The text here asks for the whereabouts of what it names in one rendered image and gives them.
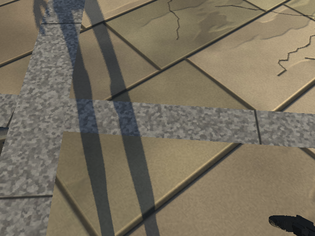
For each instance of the right robot hand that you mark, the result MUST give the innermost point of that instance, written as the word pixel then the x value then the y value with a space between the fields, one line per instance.
pixel 299 225

